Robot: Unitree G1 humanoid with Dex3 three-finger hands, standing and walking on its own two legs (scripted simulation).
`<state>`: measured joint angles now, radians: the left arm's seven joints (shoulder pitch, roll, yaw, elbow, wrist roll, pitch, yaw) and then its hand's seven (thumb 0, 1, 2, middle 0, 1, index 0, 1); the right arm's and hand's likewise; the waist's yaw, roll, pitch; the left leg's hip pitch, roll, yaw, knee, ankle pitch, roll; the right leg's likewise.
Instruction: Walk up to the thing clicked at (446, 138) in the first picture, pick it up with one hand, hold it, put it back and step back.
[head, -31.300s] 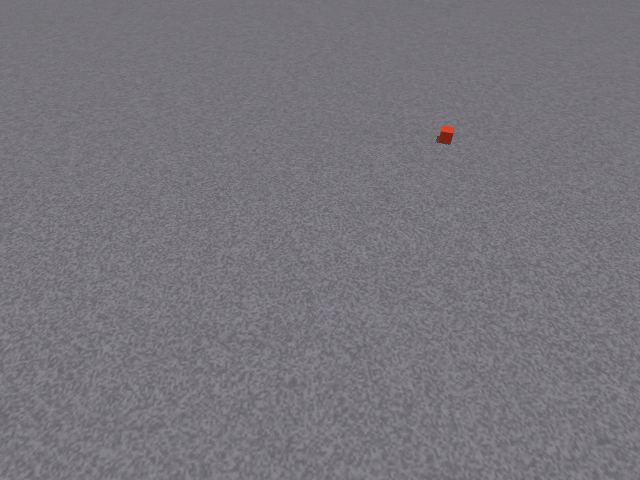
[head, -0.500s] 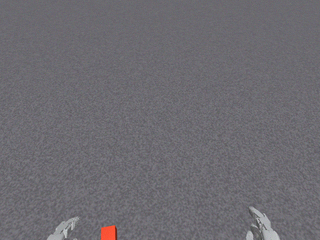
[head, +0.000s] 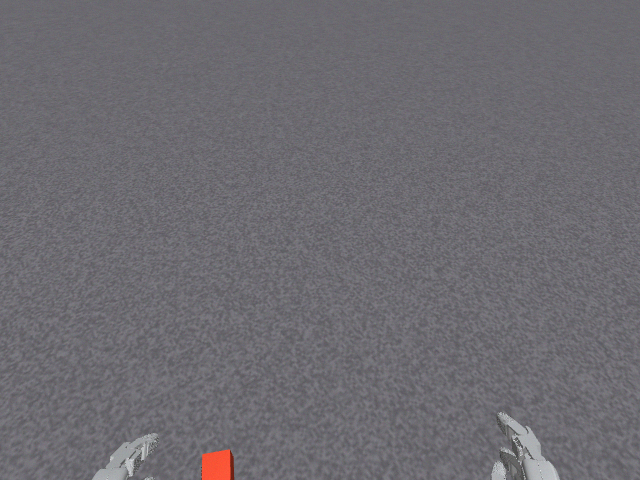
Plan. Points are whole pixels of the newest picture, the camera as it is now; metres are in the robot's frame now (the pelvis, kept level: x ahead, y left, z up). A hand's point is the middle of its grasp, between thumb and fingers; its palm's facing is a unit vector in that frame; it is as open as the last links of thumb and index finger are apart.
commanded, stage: stand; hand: left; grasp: from above
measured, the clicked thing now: (218, 470) +0.36 +0.25 -0.68
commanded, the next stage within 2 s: none
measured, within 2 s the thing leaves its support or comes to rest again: neither
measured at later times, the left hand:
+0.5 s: hand out of the picture +0.05 +0.25 -0.12, palm faces +0.04 -0.95 -0.31, open 7.4 cm
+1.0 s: hand out of the picture +0.02 +0.25 -0.10, palm faces +0.02 -0.94 -0.33, open 7.4 cm
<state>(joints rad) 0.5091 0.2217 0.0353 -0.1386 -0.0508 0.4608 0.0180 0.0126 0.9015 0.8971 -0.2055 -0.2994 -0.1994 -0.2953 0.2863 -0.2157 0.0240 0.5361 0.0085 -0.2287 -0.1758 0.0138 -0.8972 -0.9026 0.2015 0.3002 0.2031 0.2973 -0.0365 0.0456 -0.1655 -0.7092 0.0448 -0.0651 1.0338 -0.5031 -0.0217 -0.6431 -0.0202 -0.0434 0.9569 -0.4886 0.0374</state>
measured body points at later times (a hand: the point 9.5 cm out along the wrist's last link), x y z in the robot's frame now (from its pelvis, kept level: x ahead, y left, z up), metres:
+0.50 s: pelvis -0.01 +0.02 +0.05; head +0.00 +0.03 +0.50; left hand +0.05 +0.30 -0.09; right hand +0.07 -0.27 -0.08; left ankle +0.01 +0.13 -0.68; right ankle -0.01 -0.15 -0.68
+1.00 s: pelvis -0.02 +0.01 +0.07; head -0.04 +0.01 +0.51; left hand +0.02 +0.29 -0.08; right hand +0.04 -0.27 -0.07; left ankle +0.01 +0.13 -0.68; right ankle -0.01 -0.15 -0.68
